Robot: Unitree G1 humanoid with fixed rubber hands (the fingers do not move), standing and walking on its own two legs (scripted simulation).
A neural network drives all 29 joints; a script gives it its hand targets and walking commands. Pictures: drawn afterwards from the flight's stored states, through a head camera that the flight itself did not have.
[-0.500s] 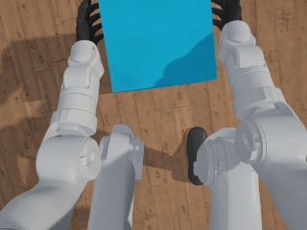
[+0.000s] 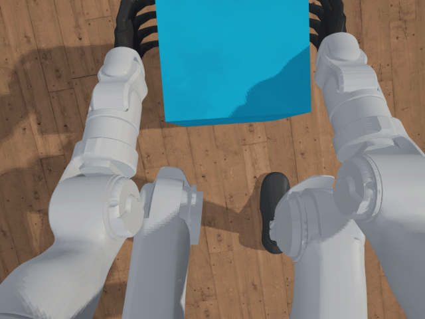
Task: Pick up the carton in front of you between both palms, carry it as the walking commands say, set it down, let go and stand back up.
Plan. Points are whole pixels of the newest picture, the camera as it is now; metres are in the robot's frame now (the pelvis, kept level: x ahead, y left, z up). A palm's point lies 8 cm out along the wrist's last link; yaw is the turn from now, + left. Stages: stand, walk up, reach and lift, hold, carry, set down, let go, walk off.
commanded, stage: set down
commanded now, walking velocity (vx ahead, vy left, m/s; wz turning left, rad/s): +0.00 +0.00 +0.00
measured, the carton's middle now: (229, 67) +0.50 +0.00 -0.24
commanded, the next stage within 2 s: let go in 1.70 s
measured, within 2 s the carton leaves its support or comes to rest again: neither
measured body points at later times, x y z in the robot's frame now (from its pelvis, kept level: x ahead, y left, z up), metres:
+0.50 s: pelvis +0.00 +0.00 +0.00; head +0.36 +0.01 +0.27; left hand +0.50 +0.20 -0.19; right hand +0.53 -0.16 -0.19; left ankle +0.10 +0.12 -0.33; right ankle +0.14 -0.13 -0.33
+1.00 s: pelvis +0.01 +0.01 +0.06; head +0.34 +0.01 +0.37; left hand +0.52 +0.21 -0.08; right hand +0.54 -0.17 -0.08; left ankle +0.10 +0.12 -0.33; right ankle +0.14 -0.13 -0.33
